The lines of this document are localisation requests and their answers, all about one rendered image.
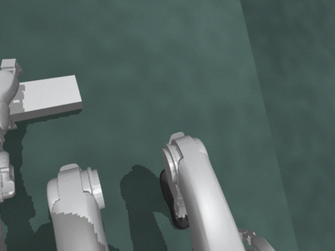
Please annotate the left robot hand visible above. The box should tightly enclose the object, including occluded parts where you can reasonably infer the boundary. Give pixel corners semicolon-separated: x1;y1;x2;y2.
0;59;23;130

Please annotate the right robot hand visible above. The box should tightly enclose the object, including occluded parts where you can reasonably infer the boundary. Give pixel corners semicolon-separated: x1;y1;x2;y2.
238;228;275;251

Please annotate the right robot foot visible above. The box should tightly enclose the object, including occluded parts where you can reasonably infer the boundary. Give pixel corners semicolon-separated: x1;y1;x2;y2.
160;169;189;230

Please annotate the left robot arm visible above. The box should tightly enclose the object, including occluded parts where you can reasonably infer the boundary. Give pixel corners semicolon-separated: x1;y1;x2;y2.
0;100;15;251

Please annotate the carton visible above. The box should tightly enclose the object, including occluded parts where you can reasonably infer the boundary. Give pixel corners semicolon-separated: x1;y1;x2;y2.
9;75;83;122

